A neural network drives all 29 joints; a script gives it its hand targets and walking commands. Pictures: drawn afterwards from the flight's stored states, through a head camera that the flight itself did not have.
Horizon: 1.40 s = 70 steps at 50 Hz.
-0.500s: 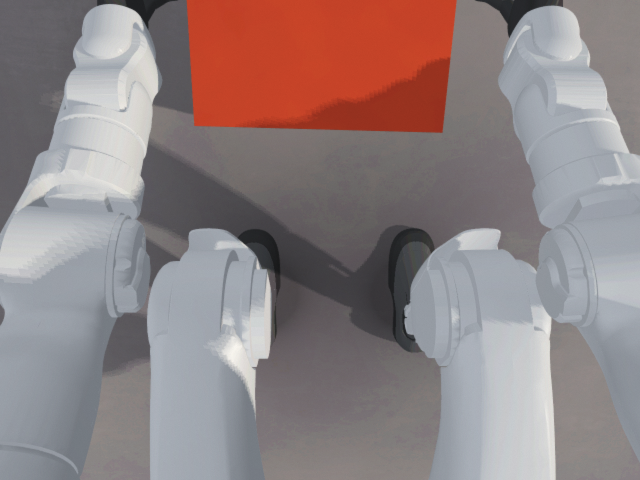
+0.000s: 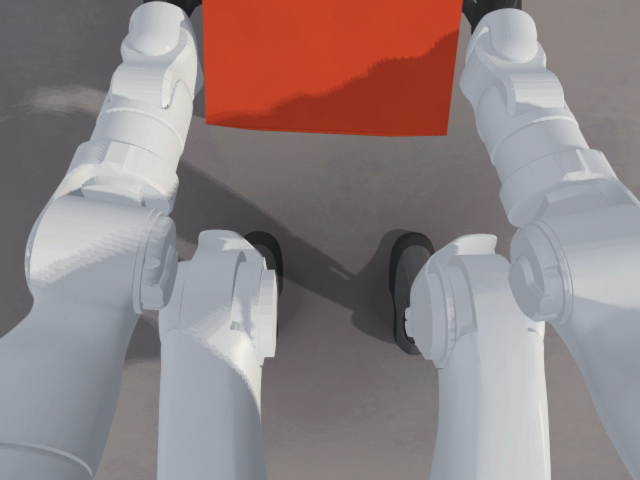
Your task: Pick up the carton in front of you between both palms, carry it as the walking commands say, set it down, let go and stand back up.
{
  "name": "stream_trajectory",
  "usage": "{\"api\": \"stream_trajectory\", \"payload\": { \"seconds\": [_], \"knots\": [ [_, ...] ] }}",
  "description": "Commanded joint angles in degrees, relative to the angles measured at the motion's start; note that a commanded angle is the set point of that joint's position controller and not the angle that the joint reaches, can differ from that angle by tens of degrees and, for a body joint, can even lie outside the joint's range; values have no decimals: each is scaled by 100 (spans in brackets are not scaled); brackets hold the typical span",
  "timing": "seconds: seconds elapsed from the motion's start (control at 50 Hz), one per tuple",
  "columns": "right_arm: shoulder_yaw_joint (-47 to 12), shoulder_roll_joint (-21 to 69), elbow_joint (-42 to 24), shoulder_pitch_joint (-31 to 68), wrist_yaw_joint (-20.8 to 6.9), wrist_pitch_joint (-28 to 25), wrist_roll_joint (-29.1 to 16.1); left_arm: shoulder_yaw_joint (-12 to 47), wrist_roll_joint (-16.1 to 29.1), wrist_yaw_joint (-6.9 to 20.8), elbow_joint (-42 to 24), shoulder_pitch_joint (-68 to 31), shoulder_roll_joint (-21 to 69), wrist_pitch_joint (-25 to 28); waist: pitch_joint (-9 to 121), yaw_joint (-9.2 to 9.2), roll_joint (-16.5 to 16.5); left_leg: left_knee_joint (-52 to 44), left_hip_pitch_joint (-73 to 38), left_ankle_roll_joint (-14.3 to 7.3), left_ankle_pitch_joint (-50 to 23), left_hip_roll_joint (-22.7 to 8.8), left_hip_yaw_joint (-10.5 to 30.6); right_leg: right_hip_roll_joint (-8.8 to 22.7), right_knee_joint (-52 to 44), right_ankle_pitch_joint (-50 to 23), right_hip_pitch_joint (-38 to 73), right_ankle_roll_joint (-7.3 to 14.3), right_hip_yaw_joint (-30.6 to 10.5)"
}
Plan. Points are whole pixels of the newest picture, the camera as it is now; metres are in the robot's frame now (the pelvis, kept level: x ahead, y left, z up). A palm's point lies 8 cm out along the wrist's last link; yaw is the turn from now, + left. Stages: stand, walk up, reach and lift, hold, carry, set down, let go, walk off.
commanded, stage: reach and lift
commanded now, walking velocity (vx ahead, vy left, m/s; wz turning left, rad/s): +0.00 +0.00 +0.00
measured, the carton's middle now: (327, 39) +0.51 +0.03 -0.25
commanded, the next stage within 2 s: none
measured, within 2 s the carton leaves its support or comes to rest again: leaves its support in 0.18 s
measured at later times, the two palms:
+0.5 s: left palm out of the picture +0.50 +0.19 -0.06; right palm out of the picture +0.51 -0.11 -0.06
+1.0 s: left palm out of the picture +0.47 +0.18 +0.10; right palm out of the picture +0.48 -0.12 +0.10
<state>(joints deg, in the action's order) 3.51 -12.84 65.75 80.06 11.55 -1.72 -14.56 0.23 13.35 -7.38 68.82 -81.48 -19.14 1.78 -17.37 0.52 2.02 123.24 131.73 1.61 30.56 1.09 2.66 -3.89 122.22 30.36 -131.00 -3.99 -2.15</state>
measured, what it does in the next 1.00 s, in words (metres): rises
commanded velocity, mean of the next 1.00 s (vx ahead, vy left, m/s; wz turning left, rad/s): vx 0.00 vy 0.00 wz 0.00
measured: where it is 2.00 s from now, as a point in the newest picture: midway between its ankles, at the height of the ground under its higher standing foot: (336, 313)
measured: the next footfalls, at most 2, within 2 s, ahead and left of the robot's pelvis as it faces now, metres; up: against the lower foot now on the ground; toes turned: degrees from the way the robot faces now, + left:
none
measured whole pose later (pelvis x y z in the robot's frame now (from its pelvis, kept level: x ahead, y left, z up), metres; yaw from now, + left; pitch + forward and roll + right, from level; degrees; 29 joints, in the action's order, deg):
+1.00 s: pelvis +0.02 -0.01 +0.16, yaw +3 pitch +40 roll -1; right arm 25.1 3.8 36.2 48.7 5.6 18.0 8.7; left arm -21.2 -9.6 -2.5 39.5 -50.3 -1.1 -19.4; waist 12.4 0.3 1.6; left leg 94.2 106.1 3.7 28.4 6.0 6.0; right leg -7.3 94.6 29.7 -105.2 -3.8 -5.6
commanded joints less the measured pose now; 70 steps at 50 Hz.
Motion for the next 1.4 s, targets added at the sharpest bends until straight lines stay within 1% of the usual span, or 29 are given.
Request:
{"api": "stream_trajectory", "payload": {
  "seconds": [0.0,0.02,0.06,0.1,0.14,0.2,0.24,0.3,0.36,0.4,0.44,0.48,0.5,0.54,0.62,0.7,0.8,0.92,1.0,1.06,1.22,1.38],
  "knots": [
    [-697,2827,-665,2437,-700,13,198,783,-34,710,-715,-2772,2708,4,6414,147,-273,-978,-3308,-102,-1326,247,-299,-319,-706,-1225,2976,137,551],
    [-740,3450,-698,2724,-878,92,328,868,-95,889,-767,-3066,3359,-76,6337,155,-246,-946,-3222,-90,-1241,300,-325,-361,-659,-1150,2930,156,568],
    [-690,4246,-804,2959,-1186,252,524,767,-272,1190,-888,-3171,4197,-227,6175,176,-206,-889,-3068,-75,-1126,403,-413,-447,-592,-1016,2853,165,620],
    [-664,4770,-1000,3058,-1376,370,590,711,-327,1374,-1118,-3225,4707,-317,6302,185,-143,-809,-3038,-92,-1316,465,-498,-505,-536,-1192,2888,155,662],
    [-763,5200,-1319,3170,-1498,455,539,754,-287,1487,-1401,-3233,5149,-400,6753,226,-126,-733,-3213,-109,-1687,506,-562,-546,-455,-1546,3071,156,696],
    [-1064,5807,-1926,3138,-1541,578,324,1015,-80,1524,-2056,-3251,5705,-528,7955,297,-134,-665,-3797,-83,-2280,557,-677,-607,-383,-2164,3675,151,754],
    [-1229,6207,-2239,3039,-1543,721,273,1184,-17,1516,-2530,-3201,6037,-651,8739,322,-188,-691,-4277,-43,-2599,590,-737,-648,-412,-2417,3968,133,808],
    [-1477,6577,-2820,2928,-1537,959,303,1351,-104,1509,-3148,-2933,6484,-908,9668,328,-302,-833,-4891,-1,-2764,657,-810,-704,-603,-2366,4102,98,895],
    [-1610,6759,-3285,2770,-1540,1182,469,1400,-326,1524,-3528,-2537,6859,-1214,9918,280,-370,-1109,-4987,12,-2414,739,-861,-740,-873,-1973,4103,113,938],
    [-1513,6813,-3257,2588,-1580,1352,664,1312,-494,1578,-3435,-2269,7038,-1422,9433,197,-391,-1373,-4726,-1,-1872,774,-857,-741,-1125,-1465,3866,152,936],
    [-1236,6891,-2897,2323,-1649,1524,945,1053,-740,1653,-3056,-2013,7225,-1602,8477,93,-398,-1703,-4269,-16,-1114,780,-818,-728,-1429,-812,3467,202,915],
    [-799,6930,-2452,2065,-1726,1679,1309,660,-1085,1738,-2587,-1841,7291,-1757,7644,37,-411,-2025,-3861,-28,-473,770,-787,-719,-1743,-299,3211,255,884],
    [-614,6928,-2293,2001,-1762,1740,1461,484,-1230,1771,-2430,-1795,7288,-1810,7417,34,-421,-2165,-3776,-38,-287,772,-773,-717,-1874,-156,3174,270,869],
    [-338,6945,-2104,1966,-1828,1808,1682,205,-1452,1819,-2246,-1751,7279,-1862,7266,34,-394,-2396,-3804,-69,-167,790,-742,-723,-2101,-52,3179,282,839],
    [-100,7067,-1942,1894,-1927,1848,1889,-99,-1712,1869,-2135,-1690,7318,-1881,7501,76,-315,-2781,-4164,-95,-296,817,-719,-730,-2517,-120,3440,276,778],
    [-106,7207,-1952,1664,-2003,1886,1960,-119,-1808,1912,-2206,-1497,7452,-1914,7852,80,-277,-3111,-4614,-83,-508,837,-715,-731,-2883,-285,3836,247,747],
    [-472,7484,-2213,1248,-2074,1940,1848,241,-1693,1961,-2536,-1174,7725,-1969,8331,76,-302,-3458,-5239,-31,-950,854,-710,-738,-3256,-695,4470,216,712],
    [-1155,7776,-2647,687,-2088,1988,1555,852,-1437,1940,-2974,-648,7998,-2005,8538,85,-302,-3878,-5980,21,-1364,876,-657,-746,-3708,-1087,5241,169,635],
    [-1459,7892,-2784,281,-2074,1996,1443,1079,-1349,1922,-3113,-236,8100,-2004,8333,99,-259,-4208,-6371,29,-1461,882,-590,-736,-4074,-1192,5710,147,557],
    [-1557,7941,-2785,-45,-2060,1981,1436,1146,-1335,1915,-3130,86,8149,-1984,8043,100,-226,-4494,-6631,26,-1477,879,-526,-719,-4395,-1219,6047,143,481],
    [-1465,7991,-2626,-984,-2042,1886,1640,1085,-1456,1915,-3057,944,8206,-1879,7165,47,-208,-5375,-7422,-26,-1536,831,-323,-630,-5350,-1343,6981,183,228],
    [-1461,8003,-2628,-1899,-2061,1786,1814,1113,-1609,1876,-3116,1789,8225,-1773,6504,17,-238,-6345,-8483,-72,-1847,749,-123,-517,-6324,-1670,7981,237,11]
  ]
}}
